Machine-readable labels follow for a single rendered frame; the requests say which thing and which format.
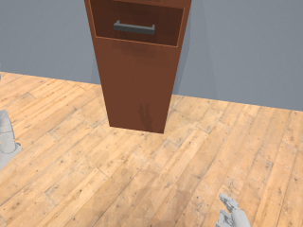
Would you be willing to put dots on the handle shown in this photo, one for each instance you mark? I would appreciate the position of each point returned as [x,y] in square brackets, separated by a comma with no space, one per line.
[134,28]

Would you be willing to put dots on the drawer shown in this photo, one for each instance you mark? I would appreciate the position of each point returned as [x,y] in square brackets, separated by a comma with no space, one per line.
[166,20]

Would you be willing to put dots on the robot right hand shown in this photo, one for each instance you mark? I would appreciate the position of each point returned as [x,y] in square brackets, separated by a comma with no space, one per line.
[237,218]

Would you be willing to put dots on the cabinet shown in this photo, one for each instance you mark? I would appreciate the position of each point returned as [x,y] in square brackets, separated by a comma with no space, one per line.
[137,78]

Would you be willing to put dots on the robot left hand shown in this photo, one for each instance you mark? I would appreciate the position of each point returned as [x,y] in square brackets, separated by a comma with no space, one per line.
[8,148]

